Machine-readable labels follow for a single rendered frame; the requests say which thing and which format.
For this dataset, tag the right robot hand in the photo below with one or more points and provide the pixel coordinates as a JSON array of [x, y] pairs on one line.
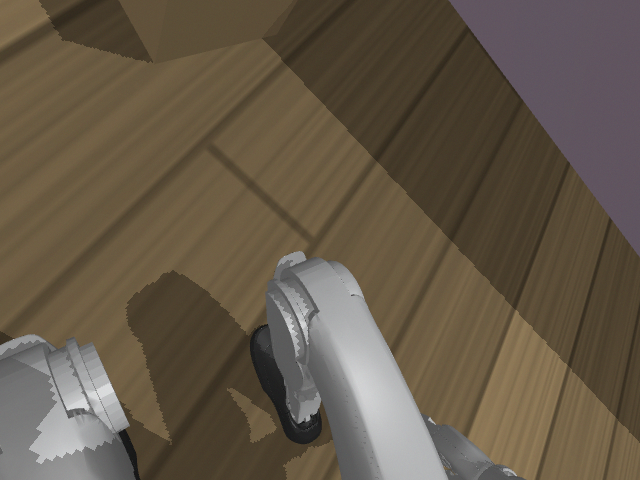
[[456, 452]]

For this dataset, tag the left robot foot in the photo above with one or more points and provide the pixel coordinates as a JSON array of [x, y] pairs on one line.
[[130, 450]]

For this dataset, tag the right robot foot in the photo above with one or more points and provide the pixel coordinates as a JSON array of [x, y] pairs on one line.
[[272, 383]]

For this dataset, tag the right robot arm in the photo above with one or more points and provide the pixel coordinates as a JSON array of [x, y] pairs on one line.
[[499, 472]]

